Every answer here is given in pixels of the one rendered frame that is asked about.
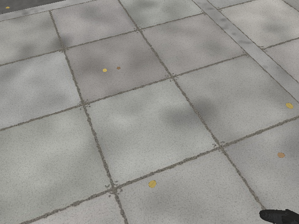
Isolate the robot right hand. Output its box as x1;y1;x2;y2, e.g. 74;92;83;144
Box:
259;209;299;224

